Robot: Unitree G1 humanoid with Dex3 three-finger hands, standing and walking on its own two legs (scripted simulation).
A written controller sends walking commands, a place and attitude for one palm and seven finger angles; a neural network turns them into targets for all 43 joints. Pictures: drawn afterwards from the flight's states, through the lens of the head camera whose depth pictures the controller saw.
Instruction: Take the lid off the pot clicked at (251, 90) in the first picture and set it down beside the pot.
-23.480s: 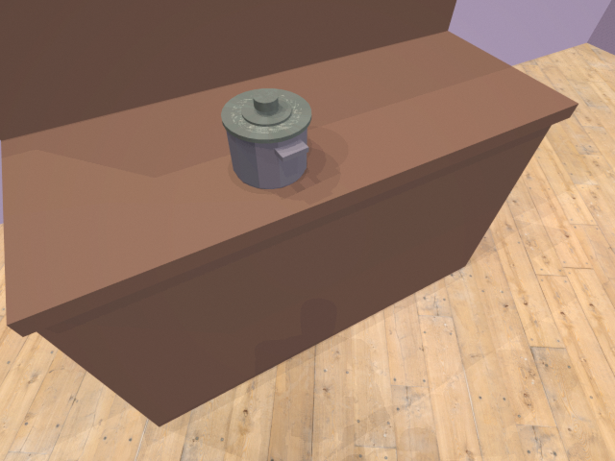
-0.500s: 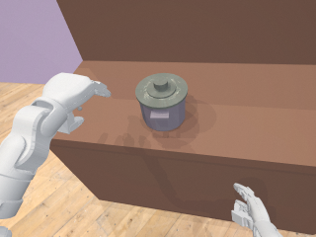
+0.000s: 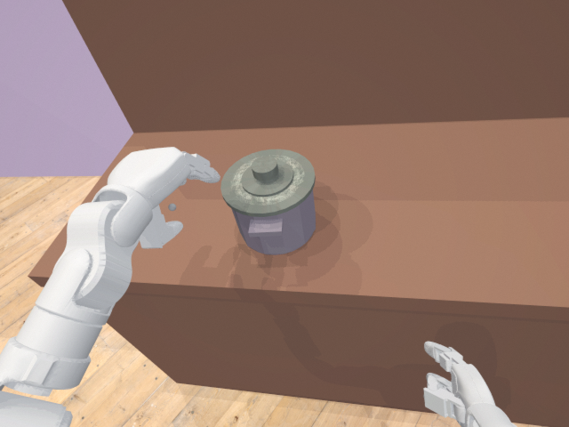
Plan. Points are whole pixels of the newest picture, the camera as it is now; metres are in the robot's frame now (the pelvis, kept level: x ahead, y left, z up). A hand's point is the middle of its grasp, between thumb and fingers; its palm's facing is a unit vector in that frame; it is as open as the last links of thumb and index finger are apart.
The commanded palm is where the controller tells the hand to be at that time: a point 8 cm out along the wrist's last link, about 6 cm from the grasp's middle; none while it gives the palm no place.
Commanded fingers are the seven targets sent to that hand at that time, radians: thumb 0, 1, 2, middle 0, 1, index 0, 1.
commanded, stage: move the open hand above the knob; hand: left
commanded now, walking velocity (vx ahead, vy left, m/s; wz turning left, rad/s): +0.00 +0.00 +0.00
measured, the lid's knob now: (265, 168) +0.47 +0.07 +0.12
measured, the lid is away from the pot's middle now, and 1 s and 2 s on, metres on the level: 0.00 0.00 0.00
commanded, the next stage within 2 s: none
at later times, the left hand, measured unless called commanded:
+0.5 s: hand (207, 148) +0.40 +0.12 +0.22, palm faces +0.04 +0.00 -1.00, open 10.1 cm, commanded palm +0.38 +0.11 +0.26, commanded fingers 0.00 -0.37 1.58 -0.84 -0.08 -0.84 -0.08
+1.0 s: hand (259, 156) +0.45 +0.07 +0.17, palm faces -0.15 -0.02 -0.99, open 10.2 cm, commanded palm +0.42 +0.09 +0.26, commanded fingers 0.00 -0.37 1.58 -0.84 -0.08 -0.84 -0.08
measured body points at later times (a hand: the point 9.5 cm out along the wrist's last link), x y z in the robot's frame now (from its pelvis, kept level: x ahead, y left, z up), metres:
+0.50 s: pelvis -0.01 +0.00 +0.00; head +0.00 -0.05 +0.44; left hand +0.39 +0.12 +0.27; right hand +0.20 -0.21 -0.11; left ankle +0.04 +0.10 -0.74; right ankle -0.03 -0.11 -0.74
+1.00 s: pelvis +0.01 +0.00 +0.00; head +0.03 -0.06 +0.45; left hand +0.45 +0.07 +0.22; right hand +0.15 -0.25 -0.13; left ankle +0.04 +0.10 -0.74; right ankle -0.03 -0.11 -0.74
